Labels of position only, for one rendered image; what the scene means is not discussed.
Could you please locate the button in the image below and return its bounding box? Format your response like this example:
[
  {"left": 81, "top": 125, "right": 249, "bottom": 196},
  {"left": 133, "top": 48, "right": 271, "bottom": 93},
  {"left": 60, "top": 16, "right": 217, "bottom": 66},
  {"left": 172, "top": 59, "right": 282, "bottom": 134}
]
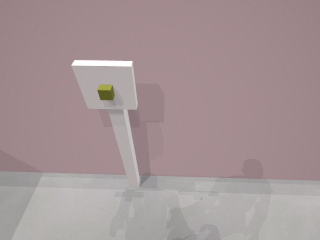
[{"left": 97, "top": 84, "right": 115, "bottom": 101}]

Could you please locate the panel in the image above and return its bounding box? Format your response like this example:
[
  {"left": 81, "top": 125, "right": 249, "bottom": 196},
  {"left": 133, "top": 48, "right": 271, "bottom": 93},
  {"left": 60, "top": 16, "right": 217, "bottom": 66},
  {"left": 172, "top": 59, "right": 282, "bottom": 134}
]
[{"left": 71, "top": 60, "right": 140, "bottom": 188}]

